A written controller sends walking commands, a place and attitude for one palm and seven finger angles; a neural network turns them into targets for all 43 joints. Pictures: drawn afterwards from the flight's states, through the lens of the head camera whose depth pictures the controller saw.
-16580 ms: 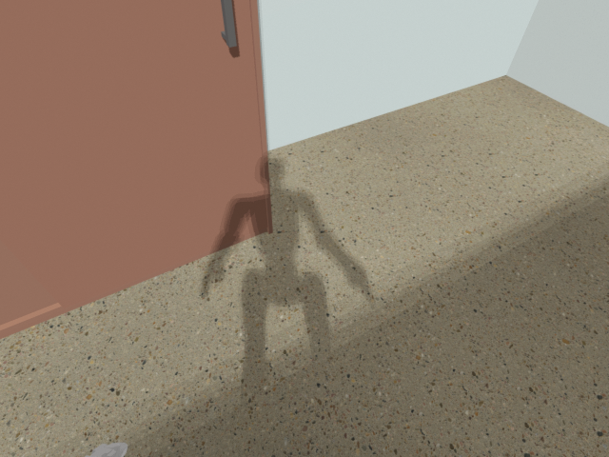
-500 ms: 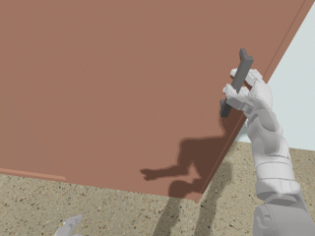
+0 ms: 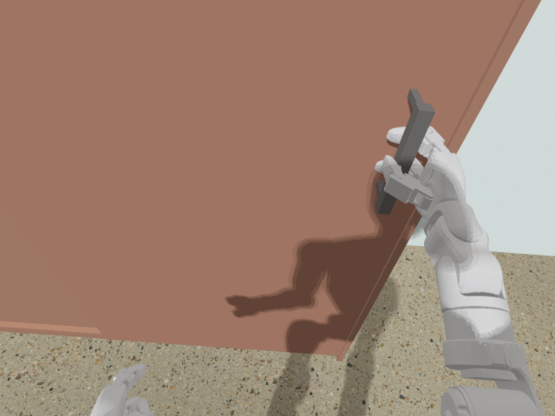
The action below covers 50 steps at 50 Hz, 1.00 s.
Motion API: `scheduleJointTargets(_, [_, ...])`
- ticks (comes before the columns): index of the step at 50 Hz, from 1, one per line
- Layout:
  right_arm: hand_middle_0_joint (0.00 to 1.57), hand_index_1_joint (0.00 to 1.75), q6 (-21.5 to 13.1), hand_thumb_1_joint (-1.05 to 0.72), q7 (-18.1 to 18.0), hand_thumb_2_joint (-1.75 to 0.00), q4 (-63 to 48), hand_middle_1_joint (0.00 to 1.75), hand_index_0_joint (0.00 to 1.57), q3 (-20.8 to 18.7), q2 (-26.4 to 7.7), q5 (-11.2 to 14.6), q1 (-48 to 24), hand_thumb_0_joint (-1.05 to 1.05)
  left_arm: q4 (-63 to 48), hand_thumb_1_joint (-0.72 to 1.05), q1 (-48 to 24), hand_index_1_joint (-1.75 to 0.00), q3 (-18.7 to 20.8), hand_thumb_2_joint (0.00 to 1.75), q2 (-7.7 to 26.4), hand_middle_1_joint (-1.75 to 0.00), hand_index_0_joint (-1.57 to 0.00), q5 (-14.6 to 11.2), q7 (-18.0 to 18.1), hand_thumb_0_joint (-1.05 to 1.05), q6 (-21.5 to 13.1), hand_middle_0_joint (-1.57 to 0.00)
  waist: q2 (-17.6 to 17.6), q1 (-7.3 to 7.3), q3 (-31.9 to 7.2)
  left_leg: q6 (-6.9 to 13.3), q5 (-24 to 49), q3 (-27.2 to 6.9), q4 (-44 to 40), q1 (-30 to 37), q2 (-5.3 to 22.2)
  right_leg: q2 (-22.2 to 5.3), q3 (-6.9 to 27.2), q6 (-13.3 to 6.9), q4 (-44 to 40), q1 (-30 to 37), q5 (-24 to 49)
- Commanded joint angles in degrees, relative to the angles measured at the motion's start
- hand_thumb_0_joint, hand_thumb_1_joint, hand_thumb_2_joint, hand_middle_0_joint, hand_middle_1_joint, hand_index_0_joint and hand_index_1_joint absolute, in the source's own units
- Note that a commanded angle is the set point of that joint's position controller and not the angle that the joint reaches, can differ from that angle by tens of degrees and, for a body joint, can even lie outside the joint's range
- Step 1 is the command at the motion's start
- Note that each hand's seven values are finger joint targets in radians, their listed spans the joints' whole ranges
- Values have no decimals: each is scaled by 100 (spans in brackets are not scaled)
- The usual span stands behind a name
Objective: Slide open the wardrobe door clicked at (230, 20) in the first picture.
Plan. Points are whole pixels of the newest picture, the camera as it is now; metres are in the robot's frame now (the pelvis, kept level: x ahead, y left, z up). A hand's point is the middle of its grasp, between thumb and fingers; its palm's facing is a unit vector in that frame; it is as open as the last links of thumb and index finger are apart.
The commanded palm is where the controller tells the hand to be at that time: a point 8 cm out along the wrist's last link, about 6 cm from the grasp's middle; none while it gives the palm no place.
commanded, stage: tug the door sideways, standing still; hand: right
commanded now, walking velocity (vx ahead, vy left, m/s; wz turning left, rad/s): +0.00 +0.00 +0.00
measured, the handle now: (397, 156) +0.45 -0.14 +0.18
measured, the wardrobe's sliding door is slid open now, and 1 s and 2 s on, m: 0.00 0.00 0.02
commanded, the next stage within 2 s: step sideways, sliding the door along in 0.74 s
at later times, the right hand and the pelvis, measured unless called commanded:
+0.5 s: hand (386, 178) +0.40 -0.11 +0.18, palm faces +0.07 +1.00 -0.04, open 5.8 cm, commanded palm +0.37 -0.11 +0.18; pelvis -0.02 +0.00 -0.01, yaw -4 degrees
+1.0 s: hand (388, 181) +0.40 -0.12 +0.17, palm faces +0.04 +0.99 -0.11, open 5.9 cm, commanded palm +0.38 -0.16 +0.18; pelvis -0.05 -0.01 -0.01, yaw +0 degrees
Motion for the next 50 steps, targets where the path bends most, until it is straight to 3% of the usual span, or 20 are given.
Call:
scheduleJointTargets(1, [45,140,-337,-90,-89,-90,-1158,140,45,358,-169,-38,-2879,0,-684,90,-306,-30,211,90,607,-30,-20,49,50,0,-238,-20,322,203,-1824,-147,4678,-20,111,-380,-127,290,135,-472,426,1825,3440])
scheduleJointTargets(5, [45,140,-533,-90,-178,-90,-1015,140,45,789,333,-78,-3246,0,-647,90,-353,-30,203,90,531,-30,-20,72,36,0,-291,-20,294,290,-1738,-113,4200,-7,73,-626,-147,276,228,-456,392,1913,3197])
scheduleJointTargets(6, [45,140,-601,-90,-178,-90,-931,140,45,824,329,-81,-3262,0,-629,90,-315,-30,207,90,549,-30,-20,92,31,0,-302,-20,480,309,-1698,-133,4242,-10,47,-606,-145,281,231,-490,402,1888,3162])
scheduleJointTargets(8, [45,140,-671,-90,-162,-90,-872,140,45,1040,549,-125,-3463,0,-634,90,-378,-30,188,90,493,-30,-20,79,17,0,-322,-20,195,327,-1695,-110,4117,-26,69,-728,-143,300,235,-480,426,1927,3091])
scheduleJointTargets(14, [45,140,-827,-90,-100,-90,-651,140,45,1427,918,-132,-3883,0,-596,90,-311,-30,182,90,464,-30,-20,81,-44,0,-413,-20,150,378,-1890,-72,3914,21,165,-953,-176,292,360,-461,541,2094,3160])
scheduleJointTargets(19, [45,140,-920,-90,-112,-90,-229,140,45,1731,1264,-96,-4083,0,-517,90,-271,-30,172,90,446,-30,-20,65,-95,0,-520,-20,258,449,-1729,-73,3513,46,159,-1200,-201,288,416,-436,558,1958,2709])
scheduleJointTargets(21, [45,140,-983,-90,-141,-90,-102,140,45,1648,1151,-82,-4133,0,-478,90,-205,-30,197,90,492,-30,-20,80,-105,0,-551,-20,407,446,-1770,-82,3463,40,149,-1165,-203,295,422,-446,571,1887,2608])
scheduleJointTargets(22, [45,140,-1030,-90,-152,-90,-278,140,45,1665,1157,-104,-4350,0,-475,90,-211,-30,196,90,479,-30,-20,82,-117,0,-576,-20,185,441,-1987,-61,3493,43,211,-1169,-194,303,434,-430,578,1980,2702])
scheduleJointTargets(25, [45,140,-1059,-90,-156,-90,45,140,45,1715,1252,-79,-4426,0,-420,90,-168,-30,187,90,474,-30,-20,61,-141,0,-619,-20,204,463,-1883,-55,3259,66,219,-1333,-224,294,458,-396,597,1927,2517])
scheduleJointTargets(26, [45,140,-1082,-90,-170,-90,181,140,45,1642,1175,-65,-4349,0,-394,90,-118,-30,205,90,511,-30,-20,71,-138,0,-625,-20,367,451,-1879,-60,3211,73,192,-1266,-224,299,478,-412,583,1838,2449])
scheduleJointTargets(30, [45,140,-1191,-90,-201,-90,327,140,45,1716,1279,-69,-4701,0,-328,90,-82,-30,193,90,490,-30,-20,48,-160,0,-717,-20,93,506,-1823,-39,2818,73,185,-1526,-239,281,503,-363,545,1895,2159])
scheduleJointTargets(36, [45,140,-1407,-90,-275,-90,589,140,45,1624,1170,-37,-4953,0,-237,90,35,-30,211,90,542,-30,-20,57,-179,0,-832,-20,192,525,-1844,-31,2545,78,143,-1563,-252,274,555,-362,520,1845,1977])
scheduleJointTargets(39, [45,140,-1511,-90,-286,-90,669,140,45,1685,1284,-25,-5197,0,-180,90,61,-30,205,90,513,-30,-20,50,-192,0,-910,-20,125,580,-1862,-31,2481,74,161,-1702,-263,261,551,-342,528,1902,1923])
scheduleJointTargets(42, [45,140,-1623,-90,-324,-90,640,140,45,1591,1124,-21,-5521,0,-142,90,81,-30,207,90,542,-30,-20,39,-192,0,-961,-20,58,589,-1898,-28,2402,56,164,-1729,-265,247,566,-331,522,1910,1890])
scheduleJointTargets(43, [45,140,-2039,-90,-579,-90,748,140,45,-281,-1852,-530,-5229,0,-155,90,88,-30,261,90,901,-30,-20,34,12,0,-822,-20,10,155,-1648,-309,1795,-179,142,-1607,45,-238,570,-577,622,1581,1957])
scheduleJointTargets(44, [45,140,-2189,-90,-529,-90,934,140,45,494,-798,-511,-4931,0,-156,90,-49,-30,192,90,646,-30,-20,64,55,0,-734,-20,74,233,-1499,-351,1788,-136,147,-1391,68,-219,496,-586,560,1425,1782])
scheduleJointTargets(45, [45,140,-2303,-90,-449,-90,797,140,45,727,-477,-452,-4953,0,-283,90,-122,-30,169,90,582,-30,-20,42,79,0,-717,-20,26,286,-1566,-347,1698,-74,281,-1328,47,-351,541,-580,555,1526,1718])
scheduleJointTargets(47, [45,140,-2452,-90,-420,-90,659,140,45,634,-664,-369,-4946,0,-392,90,-196,-30,220,90,630,-30,-20,25,171,0,-685,-20,-432,332,-1700,-274,1094,-44,983,-1471,-102,-783,1035,-788,340,1713,1366])
scheduleJointTargets(49, [45,140,-2496,-90,-417,-90,617,140,45,650,-671,-272,-4973,0,-463,90,-316,-30,228,90,621,-30,-20,44,222,0,-626,-20,-958,334,-1606,-178,-164,-174,1820,-1795,-216,-1454,2003,-1178,-60,1638,548])
scheduleJointTargets(50, [45,140,-2494,-90,-440,-90,520,140,45,630,-723,-253,-5057,0,-496,90,-356,-30,201,90,609,-30,-20,45,232,0,-591,-20,-1001,316,-1473,-99,-770,-273,2076,-1909,-211,-1697,2363,-1314,-214,1507,158])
